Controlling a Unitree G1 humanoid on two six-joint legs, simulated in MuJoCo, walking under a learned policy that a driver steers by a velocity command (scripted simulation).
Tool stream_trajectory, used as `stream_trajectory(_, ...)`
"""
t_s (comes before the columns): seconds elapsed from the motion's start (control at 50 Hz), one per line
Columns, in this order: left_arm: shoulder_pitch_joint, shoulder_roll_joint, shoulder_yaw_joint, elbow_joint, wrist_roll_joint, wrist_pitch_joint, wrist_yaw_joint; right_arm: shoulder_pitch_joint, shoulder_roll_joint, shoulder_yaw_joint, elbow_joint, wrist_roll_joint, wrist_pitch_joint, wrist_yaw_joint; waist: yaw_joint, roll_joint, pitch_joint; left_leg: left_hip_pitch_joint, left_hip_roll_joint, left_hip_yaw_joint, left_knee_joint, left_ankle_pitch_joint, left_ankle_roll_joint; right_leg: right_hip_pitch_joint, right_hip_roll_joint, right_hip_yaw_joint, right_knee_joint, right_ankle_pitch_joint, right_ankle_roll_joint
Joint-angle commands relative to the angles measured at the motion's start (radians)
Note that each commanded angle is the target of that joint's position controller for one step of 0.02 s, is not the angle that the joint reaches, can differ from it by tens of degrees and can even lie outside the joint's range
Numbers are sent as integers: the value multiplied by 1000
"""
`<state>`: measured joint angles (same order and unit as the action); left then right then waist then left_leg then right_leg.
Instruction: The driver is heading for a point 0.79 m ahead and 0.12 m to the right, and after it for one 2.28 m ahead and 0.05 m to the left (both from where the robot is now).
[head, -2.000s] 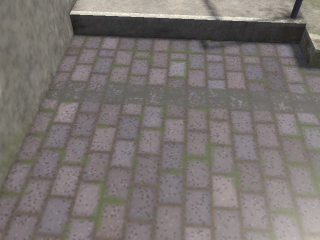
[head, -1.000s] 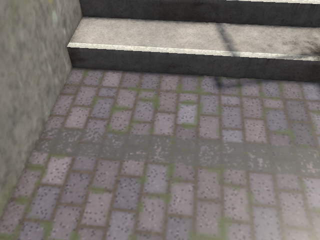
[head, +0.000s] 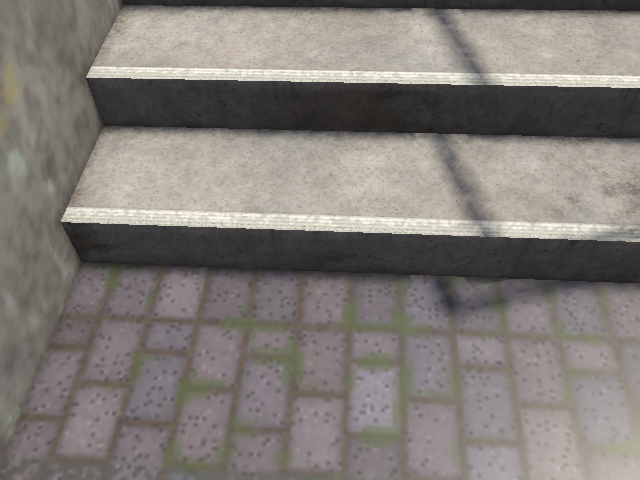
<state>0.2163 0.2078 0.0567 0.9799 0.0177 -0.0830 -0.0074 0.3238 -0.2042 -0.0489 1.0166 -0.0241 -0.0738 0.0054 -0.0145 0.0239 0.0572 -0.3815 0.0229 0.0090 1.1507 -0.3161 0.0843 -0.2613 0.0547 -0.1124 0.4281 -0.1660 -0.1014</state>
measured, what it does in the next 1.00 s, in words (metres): walks ahead: left foot, then right foot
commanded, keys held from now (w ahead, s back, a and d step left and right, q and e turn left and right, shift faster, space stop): w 0.48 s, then w+e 0.52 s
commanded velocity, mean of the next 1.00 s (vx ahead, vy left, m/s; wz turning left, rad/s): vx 0.50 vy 0.00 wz -0.19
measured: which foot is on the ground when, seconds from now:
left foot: up 0.00-0.40, down 0.42-0.96, up 0.98-1.00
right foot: down 0.00-0.44, up 0.46-0.96, down 0.98-1.00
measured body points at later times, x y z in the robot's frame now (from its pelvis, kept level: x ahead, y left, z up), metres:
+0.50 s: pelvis +0.27 +0.04 -0.01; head +0.30 +0.05 +0.44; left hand +0.21 +0.28 -0.16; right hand +0.41 -0.20 -0.13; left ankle +0.35 +0.11 -0.74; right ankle +0.10 -0.06 -0.66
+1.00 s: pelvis +0.53 +0.01 -0.02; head +0.56 -0.01 +0.43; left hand +0.75 +0.20 -0.14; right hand +0.43 -0.21 -0.17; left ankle +0.36 +0.11 -0.70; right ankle +0.61 -0.06 -0.74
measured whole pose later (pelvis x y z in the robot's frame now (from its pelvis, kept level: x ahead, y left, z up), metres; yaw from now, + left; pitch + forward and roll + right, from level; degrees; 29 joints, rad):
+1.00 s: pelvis +0.53 +0.01 -0.02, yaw -14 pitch +1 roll +0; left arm 0.05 0.20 0.05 0.89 0.04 -0.06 -0.03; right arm 0.41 -0.19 -0.04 1.05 -0.02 -0.08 -0.03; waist -0.02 0.01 0.06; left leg -0.03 0.05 0.26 0.74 -0.49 0.02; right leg -0.43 0.06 -0.13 0.58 -0.16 -0.18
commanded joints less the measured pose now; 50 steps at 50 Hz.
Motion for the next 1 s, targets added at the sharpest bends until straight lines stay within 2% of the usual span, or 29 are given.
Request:
stream_trajectory(0.02,107,49,1,11,-7,-27,6,77,-24,-9,-28,-17,20,15,-20,-70,-33,-130,63,-28,-19,54,-18,110,-272,286,-265,180,-111)
stream_trajectory(0.08,164,85,5,32,-9,-32,9,-38,-33,-10,-69,-17,36,22,-14,-70,9,-224,84,-3,-106,144,-43,114,-255,235,-307,191,-111)
stream_trajectory(0.16,234,76,-5,47,-8,-28,9,-211,-37,-4,-127,-4,36,25,24,-73,41,-283,85,28,-303,268,-64,162,-229,187,-321,263,-94)
stream_trajectory(0.22,291,79,-8,65,-7,-29,12,-304,-27,6,-156,3,33,25,53,-84,46,-263,61,55,-433,320,-59,219,-229,163,-311,326,-86)
stream_trajectory(0.3,344,86,-8,91,5,-22,22,-392,-40,8,-192,3,24,22,75,-90,65,-278,38,67,-528,277,-28,347,-268,161,-266,409,-101)
stream_trajectory(0.34,335,98,-3,97,9,-19,29,-390,-50,4,-201,2,16,20,59,-90,63,-245,21,72,-569,208,-2,394,-288,156,-216,507,-97)
stream_trajectory(0.36,313,106,-1,96,10,-19,31,-358,-55,0,-195,2,10,17,36,-94,47,-176,-2,84,-597,170,16,394,-289,141,-166,627,-86)
stream_trajectory(0.38,295,119,3,95,10,-19,33,-280,-68,-8,-172,2,5,11,1,-103,6,-66,-34,96,-619,139,35,388,-282,127,-79,761,-72)
stream_trajectory(0.4,275,123,4,94,6,-15,30,-132,-84,-20,-122,-1,-4,3,-63,-82,-67,109,-66,113,-681,170,58,357,-253,100,87,814,-54)
stream_trajectory(0.42,262,108,-2,80,-2,-17,27,47,-132,-40,-66,-18,-15,-8,-128,-51,-171,372,9,29,-690,171,98,199,-214,75,307,649,-36)
stream_trajectory(0.44,338,15,-24,45,-43,-18,14,192,-247,-70,-50,-44,-18,-16,-126,143,-328,704,319,-407,-729,51,217,-149,-81,7,702,158,14)
stream_trajectory(0.46,329,70,-4,55,-26,-17,12,147,-232,-70,-50,-11,-1,-4,-103,139,-358,698,399,-702,-884,-2,258,-308,14,113,887,-337,8)
stream_trajectory(0.48,232,96,7,28,-12,-13,11,15,-196,-59,-68,11,4,-1,-52,61,-182,546,354,-541,-905,-62,222,-381,-63,160,906,-246,-2)
stream_trajectory(0.5,177,78,2,16,-10,-16,5,-67,-126,-40,-85,13,-2,3,-30,6,-88,398,322,-412,-948,-22,190,-364,-99,164,854,-165,-2)
stream_trajectory(0.52,166,53,1,19,-8,-9,2,-96,-85,-28,-81,10,-11,4,1,1,-29,293,275,-305,-984,53,143,-319,-127,161,792,-126,0)
stream_trajectory(0.54,182,36,0,23,7,7,-2,-95,-51,-16,-65,13,-19,-1,31,20,-6,220,236,-219,-1005,119,106,-266,-144,165,743,-107,9)
stream_trajectory(0.56,207,16,-2,35,14,21,-8,-77,-41,-11,-52,10,-28,-5,43,29,-5,188,218,-162,-1015,169,91,-230,-145,160,729,-96,16)
stream_trajectory(0.58,204,14,-1,30,16,31,-13,-43,-50,-11,-36,9,-38,-7,48,28,-6,185,210,-128,-1020,230,89,-231,-142,155,727,-81,20)
stream_trajectory(0.64,110,28,4,-6,13,48,-24,8,-84,-14,-17,9,-52,-7,49,29,18,211,196,-32,-1046,296,73,-336,-157,150,675,23,32)
stream_trajectory(0.7,-14,34,2,-52,5,47,-31,50,-81,-8,-10,7,-53,-11,26,27,41,253,180,39,-1056,362,55,-412,-156,132,551,129,44)
stream_trajectory(0.76,-123,19,-10,-91,1,41,-38,82,-85,-3,-3,9,-55,-19,2,30,49,299,171,106,-1045,460,39,-391,-139,78,372,202,46)
stream_trajectory(0.84,-223,17,-20,-133,6,37,-38,154,-99,-4,25,10,-49,-37,-23,30,54,427,203,166,-990,648,31,-365,-109,1,224,166,17)
stream_trajectory(0.9,-177,39,-9,-131,11,36,-32,143,-128,-10,28,3,-36,-50,13,64,8,512,228,207,-839,995,23,-274,-42,-46,184,32,-38)
stream_trajectory(0.94,-54,67,8,-98,15,31,-24,120,-153,-18,18,-3,-21,-52,67,84,-65,532,235,224,-609,1159,29,-150,24,-72,152,-61,-91)
stream_trajectory(0.96,66,89,22,-65,23,23,-20,105,-163,-21,6,0,-14,-47,121,73,-127,467,229,235,-409,1091,20,7,45,-55,76,-39,-126)
stream_trajectory(0.98,207,168,51,-37,40,18,-8,78,-157,-18,-29,7,-16,-41,190,1,-218,255,207,237,-116,798,-8,252,-84,133,28,-67,-187)
stream_trajectory(1.0,185,283,81,-56,38,26,3,122,-47,1,-96,20,-24,-16,105,-271,-279,-218,-25,214,273,-193,-64,555,-394,669,-19,61,-362)
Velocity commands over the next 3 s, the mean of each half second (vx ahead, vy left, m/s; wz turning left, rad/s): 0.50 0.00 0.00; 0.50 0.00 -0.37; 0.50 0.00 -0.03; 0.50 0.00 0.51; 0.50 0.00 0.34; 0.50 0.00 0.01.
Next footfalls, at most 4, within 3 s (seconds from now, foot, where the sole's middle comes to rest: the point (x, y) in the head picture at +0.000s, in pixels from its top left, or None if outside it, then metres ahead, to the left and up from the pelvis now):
0.42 left None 0.39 0.11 -0.78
0.98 right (373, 402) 0.64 -0.07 -0.78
1.64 left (338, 193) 1.12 -0.01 -0.62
2.20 right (380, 50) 1.50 -0.14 -0.46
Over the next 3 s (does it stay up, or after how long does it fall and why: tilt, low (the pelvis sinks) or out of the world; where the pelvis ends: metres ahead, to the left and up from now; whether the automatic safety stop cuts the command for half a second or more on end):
stays up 1.79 0.10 0.42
